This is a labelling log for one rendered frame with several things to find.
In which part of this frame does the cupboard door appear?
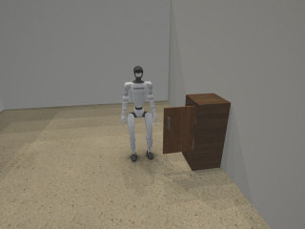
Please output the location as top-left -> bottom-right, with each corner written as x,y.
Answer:
163,105 -> 196,155

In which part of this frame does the right robot foot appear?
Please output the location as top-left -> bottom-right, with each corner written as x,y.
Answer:
132,153 -> 137,162

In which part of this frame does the right robot forearm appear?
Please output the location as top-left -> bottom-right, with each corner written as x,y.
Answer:
122,96 -> 128,115

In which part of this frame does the robot right hand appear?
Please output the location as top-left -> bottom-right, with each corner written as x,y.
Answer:
121,115 -> 128,128

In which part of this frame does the left robot upper arm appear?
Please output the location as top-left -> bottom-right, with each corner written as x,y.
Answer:
146,81 -> 153,100

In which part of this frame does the left robot forearm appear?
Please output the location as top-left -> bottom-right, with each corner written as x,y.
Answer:
149,96 -> 155,114

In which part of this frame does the right robot upper arm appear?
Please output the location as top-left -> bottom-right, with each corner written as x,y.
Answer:
123,82 -> 132,101

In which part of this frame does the handle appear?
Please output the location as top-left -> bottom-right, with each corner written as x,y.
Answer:
167,117 -> 171,130

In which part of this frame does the robot left hand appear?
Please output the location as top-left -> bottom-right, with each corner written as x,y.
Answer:
152,113 -> 157,125

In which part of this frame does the right robot thigh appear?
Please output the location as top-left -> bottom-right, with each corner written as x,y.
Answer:
127,112 -> 136,141

